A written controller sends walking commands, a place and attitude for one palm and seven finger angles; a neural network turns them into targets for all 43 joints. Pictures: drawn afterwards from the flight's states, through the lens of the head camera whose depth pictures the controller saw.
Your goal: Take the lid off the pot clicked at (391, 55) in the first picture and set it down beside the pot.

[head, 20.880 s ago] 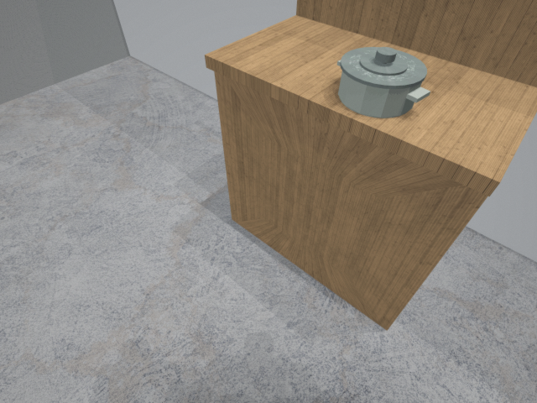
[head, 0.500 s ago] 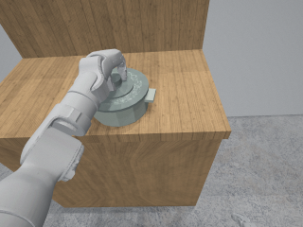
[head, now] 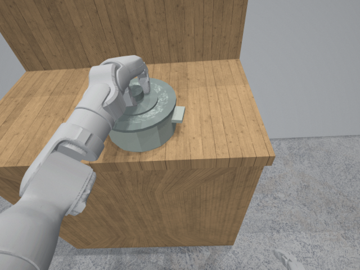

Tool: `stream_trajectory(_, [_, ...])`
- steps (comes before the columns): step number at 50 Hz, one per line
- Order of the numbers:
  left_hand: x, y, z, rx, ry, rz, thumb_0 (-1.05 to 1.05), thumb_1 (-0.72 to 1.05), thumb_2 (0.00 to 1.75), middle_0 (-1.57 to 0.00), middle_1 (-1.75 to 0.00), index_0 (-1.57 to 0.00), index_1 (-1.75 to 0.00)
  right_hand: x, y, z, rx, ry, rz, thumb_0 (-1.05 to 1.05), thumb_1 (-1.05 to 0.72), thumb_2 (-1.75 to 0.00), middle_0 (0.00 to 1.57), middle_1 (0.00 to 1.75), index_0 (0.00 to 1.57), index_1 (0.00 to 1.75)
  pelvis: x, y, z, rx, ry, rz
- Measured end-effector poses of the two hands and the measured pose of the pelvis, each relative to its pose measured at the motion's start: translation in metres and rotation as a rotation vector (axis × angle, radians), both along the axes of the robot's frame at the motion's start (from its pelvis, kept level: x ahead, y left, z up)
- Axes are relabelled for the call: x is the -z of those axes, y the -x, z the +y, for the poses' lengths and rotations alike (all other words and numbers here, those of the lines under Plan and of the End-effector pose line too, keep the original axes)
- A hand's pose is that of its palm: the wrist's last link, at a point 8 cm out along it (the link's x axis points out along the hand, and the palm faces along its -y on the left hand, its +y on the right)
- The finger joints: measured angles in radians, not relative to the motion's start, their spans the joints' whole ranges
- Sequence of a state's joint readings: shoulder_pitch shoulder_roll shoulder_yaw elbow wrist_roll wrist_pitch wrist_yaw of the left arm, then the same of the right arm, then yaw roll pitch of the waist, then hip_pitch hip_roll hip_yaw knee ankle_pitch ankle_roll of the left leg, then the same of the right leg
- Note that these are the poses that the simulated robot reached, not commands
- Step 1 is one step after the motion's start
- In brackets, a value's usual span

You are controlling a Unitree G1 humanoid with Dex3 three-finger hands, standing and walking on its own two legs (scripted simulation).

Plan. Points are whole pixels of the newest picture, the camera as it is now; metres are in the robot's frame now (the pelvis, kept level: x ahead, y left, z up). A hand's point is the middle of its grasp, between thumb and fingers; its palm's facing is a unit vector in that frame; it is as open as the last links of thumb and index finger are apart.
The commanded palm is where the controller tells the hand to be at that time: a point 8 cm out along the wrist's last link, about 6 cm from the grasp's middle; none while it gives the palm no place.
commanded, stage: lift the lid straight up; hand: left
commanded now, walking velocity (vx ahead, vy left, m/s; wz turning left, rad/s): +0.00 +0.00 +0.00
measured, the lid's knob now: (134, 93) +0.48 +0.12 +0.17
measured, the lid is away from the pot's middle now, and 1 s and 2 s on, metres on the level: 0.00 0.02 0.02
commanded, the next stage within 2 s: move the lid sideways beside the pot in 1.66 s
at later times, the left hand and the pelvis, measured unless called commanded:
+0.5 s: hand (124, 76) +0.44 +0.12 +0.23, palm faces -0.24 -0.07 -0.97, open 7.6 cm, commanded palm +0.43 +0.12 +0.31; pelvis -0.01 +0.00 +0.00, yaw +0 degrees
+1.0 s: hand (125, 52) +0.46 +0.10 +0.28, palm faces -0.17 -0.08 -0.98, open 7.6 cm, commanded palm +0.43 +0.12 +0.35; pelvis +0.00 +0.00 +0.00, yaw +0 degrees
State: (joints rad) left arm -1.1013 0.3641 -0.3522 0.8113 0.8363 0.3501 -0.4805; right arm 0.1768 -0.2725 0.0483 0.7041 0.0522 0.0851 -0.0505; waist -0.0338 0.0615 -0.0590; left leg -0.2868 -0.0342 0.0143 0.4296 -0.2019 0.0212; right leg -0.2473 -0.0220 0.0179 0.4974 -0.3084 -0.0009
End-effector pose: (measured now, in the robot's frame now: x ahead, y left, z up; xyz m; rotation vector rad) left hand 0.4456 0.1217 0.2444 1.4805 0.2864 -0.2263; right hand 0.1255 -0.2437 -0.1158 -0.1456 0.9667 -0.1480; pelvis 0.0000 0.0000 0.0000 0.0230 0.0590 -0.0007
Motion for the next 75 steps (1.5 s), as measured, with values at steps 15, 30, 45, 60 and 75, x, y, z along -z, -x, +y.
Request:
stream_trajectory(15, [-0.029, 0.004, -0.003, -0.014, -0.001, -0.054, -0.01, 0.22, 0.81, -0.76, -0.97, -0.66, -0.93, -0.005, -0.019, 0.007, -0.038, -0.015, -0.052, 0.01, -0.91, -0.90, 0.21, 0.30, 0.20, 0.30, 0.000, 0.002, -0.001, -0.002, -0.002, -0.004])
stream_trajectory(30, [-0.053, 0.009, -0.005, -0.025, -0.028, -0.088, -0.02, 0.22, 0.81, -0.76, -0.97, -0.66, -0.93, -0.005, -0.013, 0.004, -0.042, -0.002, -0.049, 0.01, -0.91, -0.90, 0.20, 0.30, 0.20, 0.30, 0.000, 0.007, -0.002, -0.009, -0.003, -0.011])
stream_trajectory(45, [-0.080, 0.000, -0.017, -0.024, -0.010, -0.126, -0.02, 0.22, 0.81, -0.76, -0.97, -0.66, -0.93, 0.002, 0.005, 0.000, -0.015, -0.004, -0.015, 0.01, -0.91, -0.90, 0.20, 0.30, 0.20, 0.30, -0.001, 0.005, -0.003, 0.003, -0.006, -0.002])
stream_trajectory(60, [-0.104, 0.009, 0.000, -0.074, -0.024, -0.174, -0.03, 0.22, 0.81, -0.76, -0.97, -0.66, -0.93, -0.007, -0.014, -0.001, -0.035, 0.001, -0.059, 0.01, -0.91, -0.90, 0.20, 0.30, 0.20, 0.30, 0.000, 0.004, -0.003, -0.003, -0.004, -0.008])
stream_trajectory(75, [-0.129, 0.007, -0.003, -0.092, -0.040, -0.210, -0.03, 0.21, 0.82, -0.77, -0.97, -0.66, -0.93, -0.008, -0.022, 0.013, -0.066, -0.010, -0.075, 0.01, -0.91, -0.90, 0.20, 0.30, 0.20, 0.30, 0.000, 0.006, 0.001, -0.015, -0.002, 0.009])
